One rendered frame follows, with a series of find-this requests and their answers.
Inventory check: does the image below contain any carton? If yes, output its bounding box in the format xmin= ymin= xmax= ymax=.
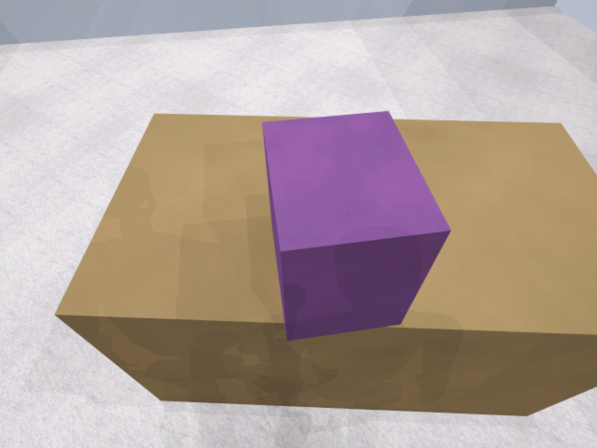
xmin=262 ymin=111 xmax=451 ymax=341

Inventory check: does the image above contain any pedestal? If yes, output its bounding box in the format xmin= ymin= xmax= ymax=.
xmin=54 ymin=113 xmax=597 ymax=416

